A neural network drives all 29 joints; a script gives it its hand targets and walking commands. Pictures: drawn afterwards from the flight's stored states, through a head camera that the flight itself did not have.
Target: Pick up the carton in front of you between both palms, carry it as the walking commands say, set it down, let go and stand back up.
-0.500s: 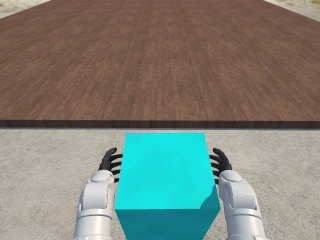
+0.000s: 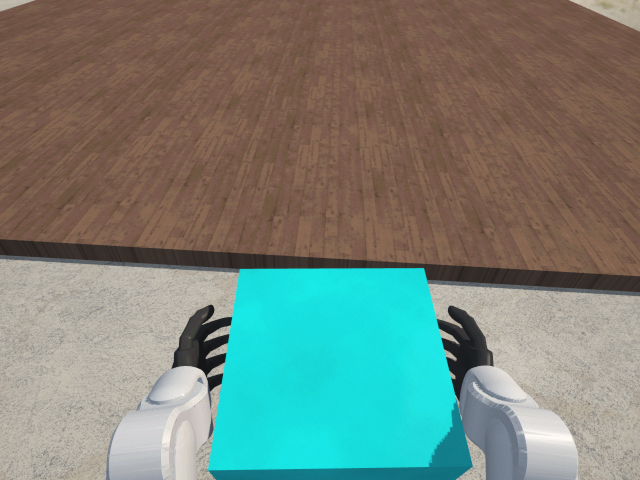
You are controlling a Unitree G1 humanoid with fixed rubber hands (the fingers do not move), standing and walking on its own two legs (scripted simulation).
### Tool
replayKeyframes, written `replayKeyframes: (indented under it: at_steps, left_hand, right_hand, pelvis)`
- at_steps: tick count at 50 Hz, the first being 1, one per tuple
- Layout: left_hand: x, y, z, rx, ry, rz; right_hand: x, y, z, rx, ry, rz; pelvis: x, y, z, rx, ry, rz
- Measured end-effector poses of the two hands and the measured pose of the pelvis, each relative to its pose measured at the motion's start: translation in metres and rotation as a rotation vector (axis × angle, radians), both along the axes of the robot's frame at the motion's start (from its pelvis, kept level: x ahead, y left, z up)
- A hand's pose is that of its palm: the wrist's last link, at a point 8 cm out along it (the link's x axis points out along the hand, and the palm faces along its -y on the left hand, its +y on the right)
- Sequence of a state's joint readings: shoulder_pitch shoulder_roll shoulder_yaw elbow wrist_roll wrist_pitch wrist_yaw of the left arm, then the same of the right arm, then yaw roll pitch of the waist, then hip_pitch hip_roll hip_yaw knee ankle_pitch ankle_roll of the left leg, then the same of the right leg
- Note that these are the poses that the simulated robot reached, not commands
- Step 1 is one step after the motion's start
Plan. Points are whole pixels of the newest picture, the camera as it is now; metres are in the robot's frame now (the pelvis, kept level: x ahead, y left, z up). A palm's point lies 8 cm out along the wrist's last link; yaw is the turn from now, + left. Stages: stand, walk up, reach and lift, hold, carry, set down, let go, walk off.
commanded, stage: carry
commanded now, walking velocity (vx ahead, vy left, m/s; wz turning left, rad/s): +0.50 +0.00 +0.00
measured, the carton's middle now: (331, 398) +0.25 +0.01 +0.03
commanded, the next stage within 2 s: none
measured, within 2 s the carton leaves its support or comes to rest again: neither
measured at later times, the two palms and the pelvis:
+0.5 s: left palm (263, 219) +0.54 +0.12 +0.06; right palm (436, 225) +0.55 -0.18 +0.06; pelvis +0.32 -0.03 -0.02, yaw +1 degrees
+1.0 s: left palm (275, 108) +0.91 +0.14 +0.10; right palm (404, 113) +0.91 -0.16 +0.10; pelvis +0.66 -0.01 -0.02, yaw -1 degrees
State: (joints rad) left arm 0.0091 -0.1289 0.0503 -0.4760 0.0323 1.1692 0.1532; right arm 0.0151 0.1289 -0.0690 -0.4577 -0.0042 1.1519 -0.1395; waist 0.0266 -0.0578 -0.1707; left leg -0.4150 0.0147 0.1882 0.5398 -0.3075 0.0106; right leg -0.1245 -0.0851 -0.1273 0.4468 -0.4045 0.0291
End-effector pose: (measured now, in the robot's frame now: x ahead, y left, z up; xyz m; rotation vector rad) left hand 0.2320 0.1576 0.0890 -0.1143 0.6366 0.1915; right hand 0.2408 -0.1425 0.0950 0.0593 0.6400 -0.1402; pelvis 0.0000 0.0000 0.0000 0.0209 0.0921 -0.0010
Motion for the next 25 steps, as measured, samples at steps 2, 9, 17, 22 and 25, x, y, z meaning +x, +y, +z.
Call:
replayKeyframes:
  at_steps: [2,9,17,22,25]
  left_hand:
    - [0.021,0.008,-0.005,-0.003,-0.016,0.008]
    - [0.109,-0.005,0.003,0.010,0.028,-0.084]
    - [0.208,-0.019,-0.003,0.004,-0.005,-0.071]
    - [0.277,-0.032,-0.023,0.017,-0.015,-0.030]
    - [0.309,-0.034,-0.030,0.021,0.037,0.010]
  right_hand:
    - [0.021,0.007,-0.006,0.002,-0.015,-0.008]
    - [0.072,-0.007,-0.011,0.042,0.040,-0.149]
    - [0.177,-0.022,-0.005,0.022,0.003,-0.130]
    - [0.265,-0.033,-0.031,0.039,-0.008,-0.059]
    - [0.310,-0.035,-0.040,0.038,0.043,-0.010]
  pelvis:
    - [0.024,0.008,-0.009,0.006,-0.011,-0.031]
    - [0.101,0.019,0.005,-0.030,0.001,-0.049]
    - [0.208,0.000,0.002,-0.048,-0.013,-0.031]
    - [0.289,-0.023,-0.024,-0.055,-0.050,0.005]
    - [0.323,-0.034,-0.020,-0.048,-0.045,0.025]
